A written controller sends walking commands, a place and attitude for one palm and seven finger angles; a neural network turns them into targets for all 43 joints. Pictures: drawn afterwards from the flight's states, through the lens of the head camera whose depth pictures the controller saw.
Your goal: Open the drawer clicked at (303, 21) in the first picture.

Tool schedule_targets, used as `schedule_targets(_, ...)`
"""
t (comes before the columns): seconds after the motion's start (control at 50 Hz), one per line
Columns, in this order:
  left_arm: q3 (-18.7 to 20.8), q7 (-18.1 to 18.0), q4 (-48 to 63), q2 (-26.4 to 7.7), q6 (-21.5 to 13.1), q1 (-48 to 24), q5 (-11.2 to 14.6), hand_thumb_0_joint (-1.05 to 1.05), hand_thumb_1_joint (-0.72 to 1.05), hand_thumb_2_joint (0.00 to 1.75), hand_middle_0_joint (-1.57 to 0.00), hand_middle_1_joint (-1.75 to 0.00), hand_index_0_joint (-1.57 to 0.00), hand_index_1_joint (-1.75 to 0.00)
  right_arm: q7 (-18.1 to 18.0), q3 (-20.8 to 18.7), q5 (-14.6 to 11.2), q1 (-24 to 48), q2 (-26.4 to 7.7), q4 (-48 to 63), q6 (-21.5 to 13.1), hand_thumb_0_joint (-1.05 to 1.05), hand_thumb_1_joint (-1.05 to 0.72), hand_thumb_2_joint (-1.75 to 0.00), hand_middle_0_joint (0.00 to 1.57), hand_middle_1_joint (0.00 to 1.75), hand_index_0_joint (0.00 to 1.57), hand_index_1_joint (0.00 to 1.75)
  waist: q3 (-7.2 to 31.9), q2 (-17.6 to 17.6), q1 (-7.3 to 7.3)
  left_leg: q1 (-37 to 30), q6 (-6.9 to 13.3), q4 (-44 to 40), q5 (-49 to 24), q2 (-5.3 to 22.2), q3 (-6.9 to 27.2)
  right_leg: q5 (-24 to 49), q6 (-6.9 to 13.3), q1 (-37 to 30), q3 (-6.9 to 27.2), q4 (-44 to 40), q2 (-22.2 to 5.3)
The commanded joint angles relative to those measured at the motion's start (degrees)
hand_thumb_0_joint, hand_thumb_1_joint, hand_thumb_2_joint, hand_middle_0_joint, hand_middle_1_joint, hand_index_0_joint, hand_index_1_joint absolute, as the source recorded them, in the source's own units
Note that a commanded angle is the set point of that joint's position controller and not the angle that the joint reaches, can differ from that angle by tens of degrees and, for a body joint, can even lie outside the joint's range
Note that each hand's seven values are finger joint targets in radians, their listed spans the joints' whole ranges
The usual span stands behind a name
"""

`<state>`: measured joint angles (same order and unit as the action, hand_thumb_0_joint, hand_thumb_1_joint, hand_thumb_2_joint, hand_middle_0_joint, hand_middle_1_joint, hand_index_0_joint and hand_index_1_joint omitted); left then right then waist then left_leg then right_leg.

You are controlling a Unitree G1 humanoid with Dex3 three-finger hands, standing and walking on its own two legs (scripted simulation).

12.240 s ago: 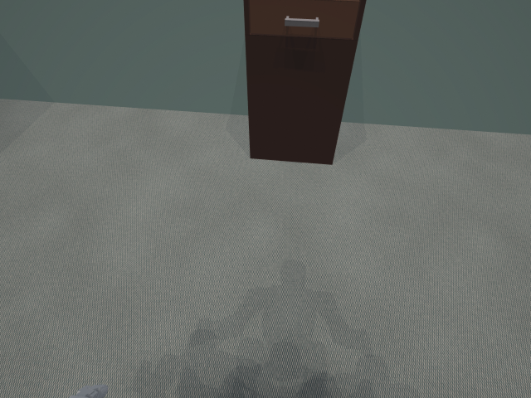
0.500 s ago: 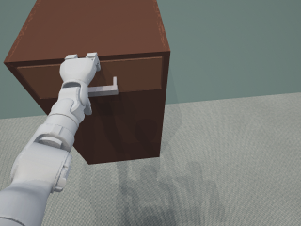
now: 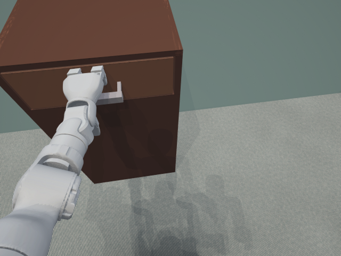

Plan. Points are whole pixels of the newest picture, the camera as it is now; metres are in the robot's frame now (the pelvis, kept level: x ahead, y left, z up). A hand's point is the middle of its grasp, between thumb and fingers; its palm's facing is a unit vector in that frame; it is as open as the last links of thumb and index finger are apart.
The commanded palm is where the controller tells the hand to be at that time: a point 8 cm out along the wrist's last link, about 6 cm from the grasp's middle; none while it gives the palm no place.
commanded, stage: lower the fingers behind the handle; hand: left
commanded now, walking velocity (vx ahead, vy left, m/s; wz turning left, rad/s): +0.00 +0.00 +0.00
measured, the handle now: (97, 93) +0.54 +0.17 +0.03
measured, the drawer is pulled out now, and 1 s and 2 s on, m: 0.00 0.00 0.00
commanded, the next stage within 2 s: close the thumb around the handle in 1.00 s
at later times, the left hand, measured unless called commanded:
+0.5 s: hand (98, 110) +0.49 +0.16 +0.02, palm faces -0.04 -0.03 -1.00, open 13.8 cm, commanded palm +0.48 +0.17 +0.07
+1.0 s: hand (98, 110) +0.50 +0.17 +0.01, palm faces -0.04 -0.03 -1.00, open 13.7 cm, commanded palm +0.49 +0.17 +0.06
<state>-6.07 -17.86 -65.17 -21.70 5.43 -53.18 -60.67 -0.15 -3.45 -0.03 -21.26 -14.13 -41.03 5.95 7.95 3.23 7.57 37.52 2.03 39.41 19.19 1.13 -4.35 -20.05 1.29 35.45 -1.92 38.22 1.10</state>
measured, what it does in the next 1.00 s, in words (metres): stands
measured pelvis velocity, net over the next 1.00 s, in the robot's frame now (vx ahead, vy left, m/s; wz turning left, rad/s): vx -0.01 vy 0.01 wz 0.00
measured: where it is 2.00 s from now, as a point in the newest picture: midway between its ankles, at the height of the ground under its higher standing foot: outside the picture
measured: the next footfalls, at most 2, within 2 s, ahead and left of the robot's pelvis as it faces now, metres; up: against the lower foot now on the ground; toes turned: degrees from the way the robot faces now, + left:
none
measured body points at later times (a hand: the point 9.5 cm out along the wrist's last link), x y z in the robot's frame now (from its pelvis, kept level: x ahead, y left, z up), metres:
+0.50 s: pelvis +0.00 +0.00 -0.01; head +0.09 +0.00 +0.43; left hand +0.49 +0.16 +0.07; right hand +0.00 -0.27 -0.14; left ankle -0.01 +0.10 -0.72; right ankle -0.03 -0.11 -0.72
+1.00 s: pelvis -0.01 +0.01 -0.01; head +0.10 +0.00 +0.42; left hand +0.50 +0.17 +0.06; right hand -0.02 -0.26 -0.14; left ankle -0.01 +0.10 -0.72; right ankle -0.03 -0.11 -0.72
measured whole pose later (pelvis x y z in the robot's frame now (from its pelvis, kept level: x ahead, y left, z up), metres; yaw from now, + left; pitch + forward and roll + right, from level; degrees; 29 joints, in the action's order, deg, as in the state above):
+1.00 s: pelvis -0.01 +0.01 -0.01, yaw +0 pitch +21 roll -2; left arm -5.3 -22.6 -69.3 -21.7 4.7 -54.6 -61.9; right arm -0.4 -3.0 0.7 -21.9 -14.1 -41.3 4.8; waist 9.1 3.4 9.6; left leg 45.9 2.4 46.1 21.5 1.5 -3.8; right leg -21.8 1.0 43.1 -2.4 43.8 1.3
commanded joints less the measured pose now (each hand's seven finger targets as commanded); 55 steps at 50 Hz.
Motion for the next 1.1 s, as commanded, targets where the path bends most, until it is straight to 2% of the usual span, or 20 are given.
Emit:
schedule_targets(0.0,1.62,-1.49,9.67,-10.93,-1.42,-25.52,-0.19,0.00,-0.50,0.30,-0.30,-1.20,-0.30,-1.20,-1.13,-2.87,0.08,-6.76,-9.12,3.24,-1.31,0.00,-0.90,-0.90,0.20,0.30,0.20,0.30,21.18,-3.37,1.37,-14.28,1.11,-0.89,-21.40,-1.99,2.52,22.38,-0.02,-8.61,1.68,-3.51,1.82)
schedule_targets(0.04,4.05,-1.81,10.75,-13.72,-2.76,-25.71,-0.30,0.00,-0.50,0.30,-0.30,-1.20,-0.30,-1.20,-1.32,-2.92,0.29,-6.83,-9.21,3.22,-1.48,0.00,-0.90,-0.90,0.20,0.30,0.20,0.30,22.19,-3.32,0.99,-13.63,1.20,-0.42,-22.07,-1.99,2.36,23.47,0.04,-9.60,1.95,-3.04,1.69)
schedule_targets(0.06,4.23,-2.11,11.91,-14.37,-3.30,-25.38,-0.67,0.00,-0.50,0.30,-0.30,-1.20,-0.30,-1.20,-1.32,-2.93,0.37,-6.99,-9.15,3.38,-1.54,0.00,-0.90,-0.90,0.20,0.30,0.20,0.30,24.04,-1.15,0.51,-14.17,1.11,-0.18,-22.79,-2.07,2.25,24.32,0.04,-9.88,2.11,-2.49,1.60)
schedule_targets(0.12,4.64,-3.61,11.53,-13.70,-3.63,-22.96,-1.43,0.00,-0.50,0.30,-0.30,-1.20,-0.30,-1.20,-1.03,-3.17,0.55,-7.05,-8.84,3.33,-1.65,0.00,-0.90,-0.90,0.20,0.30,0.20,0.30,23.71,-0.87,0.03,-13.66,0.85,0.88,-24.33,-1.88,2.17,24.72,0.25,-8.38,1.61,-1.49,1.87)
schedule_targets(0.14,4.53,-4.07,11.27,-13.38,-3.59,-23.76,-1.33,0.00,-0.50,0.30,-0.30,-1.20,-0.30,-1.20,-0.93,-3.16,0.72,-7.14,-8.99,3.03,-1.58,0.00,-0.90,-0.90,0.20,0.30,0.20,0.30,23.67,-2.01,0.62,-13.50,0.83,1.02,-25.02,-1.85,2.51,25.01,0.26,-8.31,1.35,-1.25,1.91)
schedule_targets(0.2,1.93,-5.25,12.33,-10.02,-2.93,-25.29,-1.39,0.00,-0.50,0.30,-0.30,-1.20,-0.30,-1.20,-0.40,-3.52,0.76,-7.08,-8.92,2.76,-1.76,0.00,-0.90,-0.90,0.20,0.30,0.20,0.30,23.65,-0.25,1.37,-15.03,0.65,1.52,-24.54,-1.55,2.69,23.08,0.23,-5.28,1.05,-1.10,2.18)
schedule_targets(0.22,3.45,-5.60,12.72,-11.61,-2.85,-25.28,-1.47,0.00,-0.50,0.30,-0.30,-1.20,-0.30,-1.20,-0.38,-3.66,0.79,-7.36,-8.97,2.61,-1.79,0.00,-0.90,-0.90,0.20,0.30,0.20,0.30,24.97,-0.06,0.96,-15.32,0.63,1.75,-25.19,-1.52,2.89,23.13,0.32,-5.62,1.08,-0.75,2.20)
schedule_targets(0.28,1.03,-5.99,12.65,-8.57,-2.36,-27.04,-1.28,0.00,-0.50,0.30,-0.30,-1.20,-0.30,-1.20,-0.16,-3.78,0.96,-7.39,-8.91,2.00,-1.65,0.00,-0.90,-0.90,0.20,0.30,0.20,0.30,25.01,0.44,2.16,-16.90,0.57,2.48,-26.20,-1.31,3.39,22.73,0.27,-3.20,0.77,-0.50,2.35)
schedule_targets(0.34,2.04,-6.38,11.23,-10.14,-1.89,-28.35,-1.09,0.00,-0.50,0.30,-0.30,-1.20,-0.30,-1.20,-0.33,-3.45,1.02,-7.34,-9.07,1.64,-1.60,0.00,-0.90,-0.90,0.20,0.30,0.20,0.30,24.39,-0.56,2.50,-14.91,0.65,2.50,-23.89,-1.57,3.51,21.61,0.34,-3.56,0.90,-0.42,2.26)
schedule_targets(0.42,1.42,-7.01,8.74,-9.00,-1.08,-28.03,-1.45,0.00,-0.50,0.30,-0.30,-1.20,-0.30,-1.20,-0.42,-3.28,1.13,-7.59,-9.00,1.49,-1.77,0.00,-0.90,-0.90,0.20,0.30,0.20,0.30,24.14,-0.47,3.07,-14.10,0.72,3.34,-23.22,-1.51,3.56,20.91,0.23,-1.63,0.71,0.37,2.35)
schedule_targets(0.46,3.67,-7.02,8.49,-11.76,-1.18,-27.07,-1.73,0.00,-0.50,0.30,-0.30,-1.20,-0.30,-1.20,-0.50,-3.18,1.23,-7.87,-8.98,2.00,-1.69,0.00,-0.90,-0.90,0.20,0.30,0.20,0.30,26.89,0.09,2.12,-13.70,0.66,3.95,-24.30,-1.68,3.52,22.33,0.23,-3.14,0.95,1.20,2.23)
schedule_targets(0.5,3.01,-7.17,7.60,-10.44,-0.86,-25.71,-1.87,0.00,-0.50,0.30,-0.30,-1.20,-0.30,-1.20,-0.39,-3.10,1.32,-7.83,-8.80,2.09,-1.67,0.00,-0.90,-0.90,0.20,0.30,0.20,0.30,26.16,0.18,1.95,-13.07,0.61,4.22,-24.76,-1.50,3.36,22.63,0.30,-2.59,0.68,1.56,2.34)
schedule_targets(0.54,4.85,-7.15,6.27,-12.53,-0.65,-23.95,-1.80,0.00,-0.50,0.30,-0.30,-1.20,-0.30,-1.20,-0.45,-2.93,1.38,-7.81,-8.93,2.26,-1.56,0.00,-0.90,-0.90,0.20,0.30,0.20,0.30,26.17,-1.38,1.64,-11.06,0.68,4.61,-25.00,-1.63,3.20,24.23,0.24,-4.25,0.91,1.86,2.23)
schedule_targets(0.6,2.72,-7.29,6.66,-10.30,-0.27,-24.56,-1.92,0.00,-0.50,0.30,-0.30,-1.20,-0.30,-1.20,-0.51,-2.97,1.14,-7.80,-8.91,2.63,-1.60,0.00,-0.90,-0.90,0.20,0.30,0.20,0.30,25.02,-1.89,2.34,-10.07,0.71,4.60,-23.10,-1.57,3.07,23.01,0.03,-2.98,0.86,1.82,2.23)
schedule_targets(0.66,4.14,-7.31,7.52,-12.91,-0.29,-26.54,-1.86,0.00,-0.50,0.30,-0.30,-1.20,-0.30,-1.20,-0.74,-3.00,1.12,-8.16,-9.15,2.56,-1.71,0.00,-0.90,-0.90,0.20,0.30,0.20,0.30,26.03,-1.26,2.56,-10.17,0.84,4.53,-21.89,-1.63,3.11,22.00,-0.06,-3.37,1.13,1.60,2.15)
schedule_targets(0.74,2.55,-7.23,5.69,-11.06,0.05,-27.30,-1.54,0.00,-0.50,0.30,-0.30,-1.20,-0.30,-1.20,-0.88,-2.81,1.03,-8.27,-9.02,2.06,-1.84,0.00,-0.90,-0.90,0.20,0.30,0.20,0.30,23.39,-1.37,3.45,-9.97,0.88,4.25,-20.44,-1.59,3.35,19.69,0.07,-1.41,0.81,0.96,2.33)
schedule_targets(0.8,2.86,-7.05,6.83,-12.14,-0.08,-28.66,-1.44,0.00,-0.50,0.30,-0.30,-1.20,-0.30,-1.20,-1.00,-2.81,1.02,-8.89,-9.21,1.96,-1.93,0.00,-0.90,-0.90,0.20,0.30,0.20,0.30,25.37,-0.01,3.39,-10.84,0.89,4.41,-20.42,-1.51,3.47,19.51,0.03,-1.30,0.94,1.19,2.29)
schedule_targets(0.84,3.92,-6.69,4.88,-13.44,0.17,-27.23,-1.14,0.00,-0.50,0.30,-0.30,-1.20,-0.30,-1.20,-1.04,-2.54,0.91,-8.89,-9.33,1.87,-1.75,0.00,-0.90,-0.90,0.20,0.30,0.20,0.30,24.33,-1.10,3.09,-9.38,0.80,4.20,-20.14,-1.63,3.47,19.80,0.11,-2.33,0.84,1.15,2.23)
schedule_targets(0.98,2.10,-6.59,5.72,-11.00,-0.35,-27.27,-1.29,0.00,-0.50,0.30,-0.30,-1.20,-0.30,-1.20,-1.01,-2.80,0.89,-9.00,-9.22,2.10,-1.91,0.00,-0.90,-0.90,0.20,0.30,0.20,0.30,24.83,0.05,3.34,-11.32,0.68,4.37,-20.74,-1.30,3.91,18.64,0.16,-0.23,0.53,1.28,2.48)
schedule_targets(1.08,2.75,-6.83,7.26,-11.38,-1.04,-26.96,-1.44,0.00,-0.50,0.30,-0.30,-1.20,-0.30,-1.20,-0.86,-2.90,1.07,-8.89,-9.29,2.24,-2.01,0.00,-0.90,-0.90,0.20,0.30,0.20,0.30,25.65,1.28,2.69,-12.05,0.56,4.37,-21.23,-1.17,3.98,18.50,0.28,-0.13,0.49,1.46,2.51)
